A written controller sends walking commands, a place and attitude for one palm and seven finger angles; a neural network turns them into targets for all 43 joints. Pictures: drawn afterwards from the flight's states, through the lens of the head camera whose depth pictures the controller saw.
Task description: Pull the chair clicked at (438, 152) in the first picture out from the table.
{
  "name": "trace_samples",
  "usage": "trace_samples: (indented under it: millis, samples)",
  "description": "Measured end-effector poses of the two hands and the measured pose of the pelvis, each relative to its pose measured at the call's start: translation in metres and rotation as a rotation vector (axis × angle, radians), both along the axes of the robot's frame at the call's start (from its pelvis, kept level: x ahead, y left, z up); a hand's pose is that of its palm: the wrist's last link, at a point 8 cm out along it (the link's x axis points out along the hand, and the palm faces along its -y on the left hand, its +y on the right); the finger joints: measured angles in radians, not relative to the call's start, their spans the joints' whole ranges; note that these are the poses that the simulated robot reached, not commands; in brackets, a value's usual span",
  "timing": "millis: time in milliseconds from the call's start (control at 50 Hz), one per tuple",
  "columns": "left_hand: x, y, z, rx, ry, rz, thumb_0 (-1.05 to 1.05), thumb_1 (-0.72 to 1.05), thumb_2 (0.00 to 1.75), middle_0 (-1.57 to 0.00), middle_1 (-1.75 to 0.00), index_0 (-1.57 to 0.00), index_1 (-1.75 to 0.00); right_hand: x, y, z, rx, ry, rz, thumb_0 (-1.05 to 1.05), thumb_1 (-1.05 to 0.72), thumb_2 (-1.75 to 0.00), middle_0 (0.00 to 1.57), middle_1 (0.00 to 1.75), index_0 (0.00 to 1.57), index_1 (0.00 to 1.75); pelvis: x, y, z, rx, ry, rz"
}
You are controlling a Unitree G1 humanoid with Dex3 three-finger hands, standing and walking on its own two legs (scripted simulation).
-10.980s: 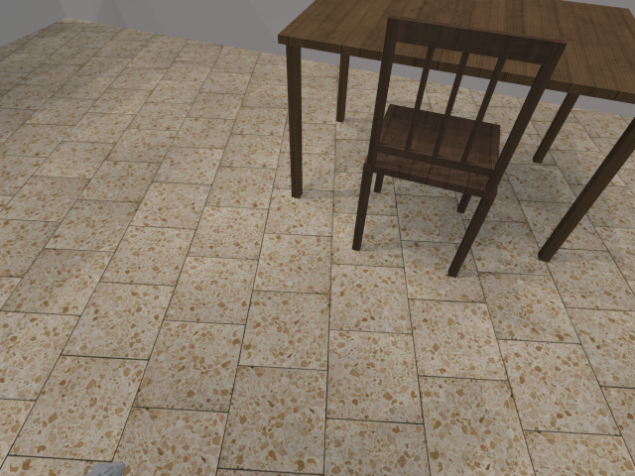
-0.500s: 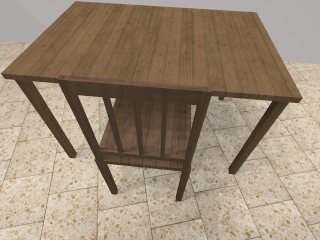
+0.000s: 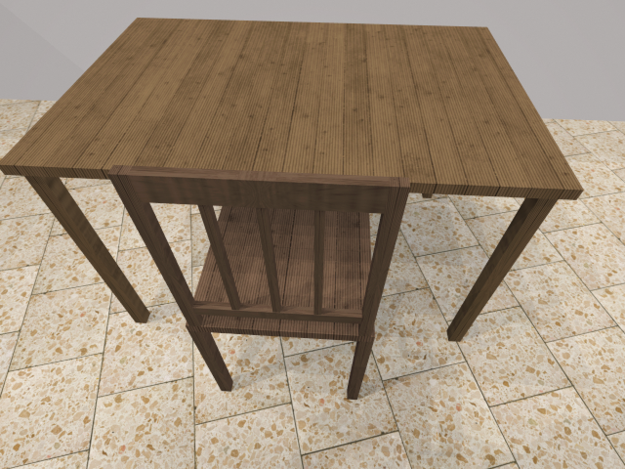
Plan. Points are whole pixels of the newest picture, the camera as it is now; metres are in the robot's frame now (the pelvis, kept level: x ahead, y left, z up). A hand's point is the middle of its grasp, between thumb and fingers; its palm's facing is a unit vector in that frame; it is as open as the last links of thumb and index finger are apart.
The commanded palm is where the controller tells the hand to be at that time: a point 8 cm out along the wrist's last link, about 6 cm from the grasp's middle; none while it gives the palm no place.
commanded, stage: come to a stop and stand still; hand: left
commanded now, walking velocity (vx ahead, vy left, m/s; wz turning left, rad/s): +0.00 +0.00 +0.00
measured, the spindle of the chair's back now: (270, 265) +0.46 +0.11 -0.08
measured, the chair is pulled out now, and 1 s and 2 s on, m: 0.00 0.00 0.00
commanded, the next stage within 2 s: look again from close up in 0.30 s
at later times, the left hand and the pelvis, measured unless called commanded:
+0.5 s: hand out of the picture +0.01 +0.19 -0.17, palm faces +0.02 -0.98 -0.20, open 7.3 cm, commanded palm none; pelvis +0.00 +0.02 +0.00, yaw -1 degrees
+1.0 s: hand out of the picture -0.04 +0.17 -0.17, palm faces +0.03 -0.99 -0.16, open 7.4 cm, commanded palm none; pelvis +0.00 +0.01 +0.00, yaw -1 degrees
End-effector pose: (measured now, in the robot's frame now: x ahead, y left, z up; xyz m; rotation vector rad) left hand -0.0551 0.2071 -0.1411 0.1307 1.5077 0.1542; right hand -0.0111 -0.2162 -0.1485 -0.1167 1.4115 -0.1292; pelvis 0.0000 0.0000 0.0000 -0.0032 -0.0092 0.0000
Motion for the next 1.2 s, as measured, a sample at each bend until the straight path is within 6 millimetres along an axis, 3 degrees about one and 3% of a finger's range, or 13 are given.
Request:
trace_samples:
  millis: [160,320,440,840,1200]
  samples:
    - [0.054,0.014,-0.004,0.013,-0.137,-0.036,0.01,0.91,0.90,-0.21,-0.30,-0.20,-0.30,-0.001,0.022,-0.004,0.028,-0.031,-0.021,0.01,-0.92,-0.90,0.19,0.30,0.20,0.30,0.004,0.009,-0.002,0.006,-0.015,-0.002]
    - [0.077,0.033,0.001,0.041,-0.215,-0.042,0.02,0.93,0.90,-0.20,-0.30,-0.20,-0.30,0.000,0.026,-0.003,0.020,-0.050,-0.022,0.02,-0.92,-0.90,0.20,0.30,0.20,0.30,0.004,0.015,-0.001,0.009,-0.026,-0.007]
    - [0.071,0.036,0.001,0.035,-0.203,-0.042,0.01,0.93,0.90,-0.20,-0.30,-0.20,-0.30,0.002,0.024,0.000,0.006,-0.063,-0.021,0.01,-0.92,-0.90,0.19,0.30,0.20,0.30,0.001,0.019,0.000,0.011,-0.030,-0.012]
    - [0.013,0.013,-0.002,-0.022,-0.061,-0.005,0.01,0.91,0.90,-0.20,-0.30,-0.20,-0.30,-0.004,0.024,0.002,0.010,-0.038,-0.021,0.01,-0.91,-0.90,0.19,0.30,0.20,0.30,-0.004,0.019,0.003,0.014,-0.029,-0.023]
    - [0.027,0.000,-0.001,-0.016,-0.089,-0.015,0.00,0.91,0.90,-0.20,-0.30,-0.20,-0.30,-0.018,0.024,-0.002,0.041,0.004,-0.042,0.01,-0.91,-0.90,0.19,0.30,0.20,0.30,-0.002,0.006,0.003,0.017,-0.021,-0.027]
